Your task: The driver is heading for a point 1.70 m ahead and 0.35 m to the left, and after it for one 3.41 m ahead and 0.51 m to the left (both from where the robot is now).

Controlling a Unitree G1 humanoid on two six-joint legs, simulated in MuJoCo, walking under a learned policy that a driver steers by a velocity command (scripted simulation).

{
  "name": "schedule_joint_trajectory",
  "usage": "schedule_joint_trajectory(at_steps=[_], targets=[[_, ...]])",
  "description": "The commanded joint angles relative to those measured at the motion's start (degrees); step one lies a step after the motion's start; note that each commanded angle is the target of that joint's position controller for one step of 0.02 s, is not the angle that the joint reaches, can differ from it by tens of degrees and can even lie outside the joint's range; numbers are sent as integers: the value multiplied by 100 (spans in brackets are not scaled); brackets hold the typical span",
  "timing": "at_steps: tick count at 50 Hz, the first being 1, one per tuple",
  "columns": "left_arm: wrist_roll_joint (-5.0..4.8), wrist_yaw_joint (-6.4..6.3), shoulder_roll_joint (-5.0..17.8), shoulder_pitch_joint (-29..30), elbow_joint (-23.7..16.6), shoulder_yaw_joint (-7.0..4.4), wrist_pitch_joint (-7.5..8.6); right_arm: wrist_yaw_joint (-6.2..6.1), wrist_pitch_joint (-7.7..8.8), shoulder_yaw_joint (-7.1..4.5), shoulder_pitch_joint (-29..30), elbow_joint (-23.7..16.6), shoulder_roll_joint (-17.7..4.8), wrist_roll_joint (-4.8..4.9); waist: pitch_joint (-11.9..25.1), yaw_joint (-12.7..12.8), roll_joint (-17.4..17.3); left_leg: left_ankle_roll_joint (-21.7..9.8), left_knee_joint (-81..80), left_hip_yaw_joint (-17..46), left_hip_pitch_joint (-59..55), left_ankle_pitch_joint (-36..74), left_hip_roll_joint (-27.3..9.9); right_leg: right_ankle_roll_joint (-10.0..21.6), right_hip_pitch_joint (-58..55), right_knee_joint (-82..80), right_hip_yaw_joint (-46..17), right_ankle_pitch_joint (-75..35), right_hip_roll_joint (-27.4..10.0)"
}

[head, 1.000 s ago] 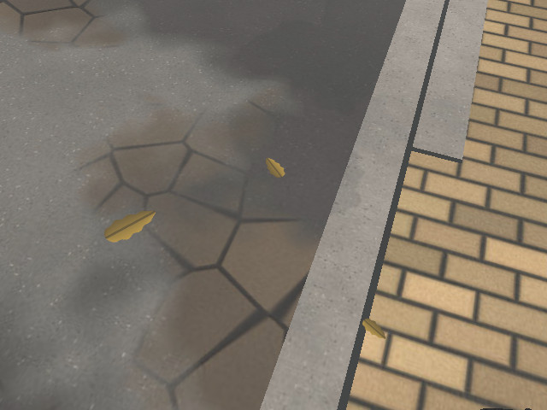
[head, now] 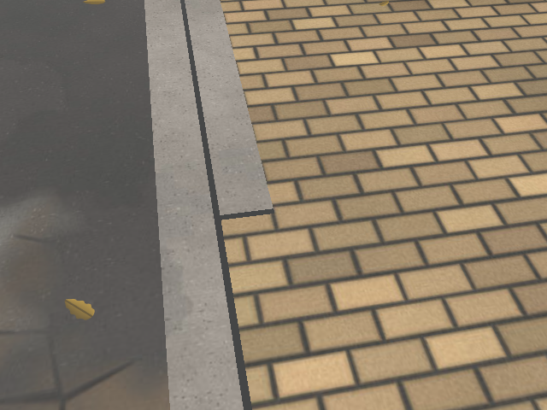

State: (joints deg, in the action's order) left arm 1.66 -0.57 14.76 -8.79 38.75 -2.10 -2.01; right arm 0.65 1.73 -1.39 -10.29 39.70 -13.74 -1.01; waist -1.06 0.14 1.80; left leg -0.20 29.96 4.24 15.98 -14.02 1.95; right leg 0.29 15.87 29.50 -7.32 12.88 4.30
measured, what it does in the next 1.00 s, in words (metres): steps on the spot, turning left: left foot, then right foot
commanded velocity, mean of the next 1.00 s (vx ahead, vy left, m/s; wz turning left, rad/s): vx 0.00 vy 0.00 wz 0.31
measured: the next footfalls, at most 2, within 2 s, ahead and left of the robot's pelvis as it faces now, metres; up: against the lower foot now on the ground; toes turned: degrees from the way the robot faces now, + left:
left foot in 0.50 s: +0.02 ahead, +0.16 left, +0.00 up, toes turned +18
right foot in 0.92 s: +0.09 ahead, -0.07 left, +0.00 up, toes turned +23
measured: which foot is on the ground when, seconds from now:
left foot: down 0.00-0.22, up 0.24-0.48, down 0.50-1.00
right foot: down 0.00-0.50, up 0.52-0.90, down 0.92-1.00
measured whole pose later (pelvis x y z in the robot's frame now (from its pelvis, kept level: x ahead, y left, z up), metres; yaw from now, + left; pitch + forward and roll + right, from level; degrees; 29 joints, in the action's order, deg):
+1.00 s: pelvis +0.00 +0.06 +0.00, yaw +20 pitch +0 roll +0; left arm -0.7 -0.5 15.8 -11.8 43.5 -2.8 -1.0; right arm -0.6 -0.1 -0.8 -8.2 35.9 -13.6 -1.8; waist -1.4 1.2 -0.5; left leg -2.8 31.6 0.8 15.8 -15.9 4.0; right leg -2.3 15.3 32.1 -3.5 17.2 -1.6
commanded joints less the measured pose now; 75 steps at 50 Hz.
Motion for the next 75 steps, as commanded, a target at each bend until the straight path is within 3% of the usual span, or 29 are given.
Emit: schedule_joint_trajectory(at_steps=[1,9,11,13,14,16,20,24,25,26,27,28,30,32,40,45,47,48,52,56,59,60,61,63,69,72,73,74,75], targets=[[-34,-29,755,-44,-344,-272,76,-9,72,-287,462,-582,-1139,84,132,211,-957,-451,-890,1247,346,463,-843,68,-465,10,70,-55,-300],[-113,-54,717,-86,-299,-436,184,-97,-178,-414,335,-994,-1141,217,559,39,-360,-605,5,1484,332,1280,-511,208,-564,35,183,-472,-509],[-92,-74,881,-183,-282,-502,161,-79,-211,-396,278,-1069,-1027,219,526,28,256,-287,691,896,923,596,-94,624,-910,-386,-397,-891,-1139],[-72,-133,972,-164,-318,-507,187,-44,-246,-423,148,-1074,-1002,179,553,50,1055,45,2199,113,1541,-1582,143,1512,-1144,-752,-1505,-2211,-2490],[-67,-163,952,-221,-371,-473,225,-32,-268,-514,228,-1106,-1201,179,503,152,782,167,3309,69,1834,-2247,-48,1805,-1107,-807,-1690,-2819,-2854],[-138,-198,1013,76,-392,-461,252,-21,-357,-514,174,-1065,-1075,248,321,-19,244,283,3574,127,1984,-1922,-364,1504,-980,-767,-969,-2690,-2529],[-163,-184,1207,251,-338,-527,91,84,-400,-351,331,-1170,-752,261,404,120,682,317,2129,-526,1066,-1171,-430,1130,-728,-700,311,-2689,-1899],[-344,-124,1172,94,-208,-514,99,88,-430,-493,-254,-1021,-949,226,676,-99,553,29,141,-975,-157,104,-37,747,-581,24,745,-1800,-1882],[-306,-91,958,-243,-76,-468,129,21,-419,-578,-417,-1014,-1159,184,640,-92,-46,-178,-429,-497,-797,961,-135,349,-34,799,1149,-901,-1586],[23,-66,579,-276,-277,-339,138,-83,-382,-744,-540,-1208,-1960,149,612,51,-1939,-881,-640,1929,-1722,3383,-1791,-293,1710,2705,1583,2036,-857],[-1,-106,759,413,-493,-358,181,-1,-246,-681,-650,-1298,-1984,-90,974,-384,-1827,-1993,-856,3004,-1365,3764,-2500,-424,2306,3803,575,2850,-332],[-136,-136,924,572,-480,-407,169,45,-131,-628,-581,-1243,-1788,-131,859,-393,-1189,-1958,-945,2633,-1247,3132,-2269,-397,2405,4212,287,2517,-458],[-124,-214,947,431,-277,-441,127,-33,-104,-540,-140,-1176,-1466,80,569,-111,-686,-1360,-871,1933,-1044,2184,-1667,-361,2423,3938,207,1565,-647],[-111,-205,931,303,-193,-448,114,-124,-177,-469,95,-1209,-1378,139,600,56,-822,-1211,-899,1639,-684,2320,-1367,-450,1971,3802,258,1033,-544],[-185,-76,495,231,86,-211,101,-185,-183,-219,96,-959,-769,-43,667,-129,-1011,-1156,-1085,1067,-429,1039,-1136,-558,597,1564,427,557,-763],[-202,-8,710,109,80,-217,177,-84,-158,-218,174,-700,-903,-14,121,-10,-851,-998,-1022,1108,-58,65,-1091,-269,-202,-197,655,-121,-616],[-132,-27,1113,98,-50,-271,217,-124,-105,-253,-101,-656,-970,-64,259,-162,-346,-626,-577,855,-153,145,-776,-42,-387,-188,125,-1679,-1000],[-222,-27,1350,95,0,-350,214,-141,-85,-283,-211,-721,-997,-110,326,-338,191,-442,-424,420,-160,130,-409,184,-264,-24,-79,-1830,-1057],[-236,-31,1048,127,-116,-326,217,-256,-218,-340,142,-862,-759,-38,330,-177,717,-217,331,-372,-439,232,-68,468,404,-410,-843,-952,-1216],[-266,-61,987,103,-321,-338,162,-205,-251,-445,-32,-919,-741,-28,384,-160,177,-476,-82,-106,-658,222,-463,293,857,171,-684,-472,-869],[-227,-44,858,-47,-444,-341,80,-217,-184,-536,-140,-885,-1038,-27,476,-77,-1303,-1593,-1018,1569,-949,1557,-2315,-224,1581,2340,420,1701,-417],[-239,-15,981,68,-502,-398,52,-244,-129,-517,-329,-887,-1019,-27,507,-215,-1004,-1890,-1234,1878,-1043,1419,-2676,-272,1982,3379,344,2224,-603],[-305,15,969,111,-534,-423,23,-264,-80,-519,-332,-863,-1046,-3,434,-176,-593,-1830,-1390,1808,-1068,414,-2645,-251,2275,3786,238,2034,-781],[-341,69,777,343,-614,-345,-4,-283,-11,-561,-191,-789,-1181,111,63,-215,-632,-1418,-1788,1248,-993,-1146,-2233,-204,2529,3309,325,1375,-993],[-320,272,599,320,-631,-232,133,-132,57,-643,-255,-548,-1412,203,179,-257,-844,-1036,-1781,-297,-573,-880,-1770,-19,823,1250,1130,1106,-728],[-314,263,736,-571,-243,-334,141,-51,43,-590,-196,-417,-1266,281,286,185,-651,-745,-874,-856,125,-1176,-1626,208,-730,142,1573,469,-287],[-349,212,1028,-1229,-53,-484,140,-32,69,-482,-191,-421,-960,207,463,452,-205,-473,318,-1283,722,-923,-1340,434,-1681,-71,1199,653,-313],[-339,124,1695,-1951,-14,-643,192,-12,119,-325,126,-701,-509,-17,457,643,1355,63,2992,-1608,2366,-2025,-737,1044,-2530,-727,-1214,506,-1748],[-260,188,2009,-1683,-320,-635,381,-27,273,-347,395,-1078,-664,122,558,597,1277,187,4032,-465,3922,-2199,-76,2165,-2591,-1744,-3854,2289,-2605]])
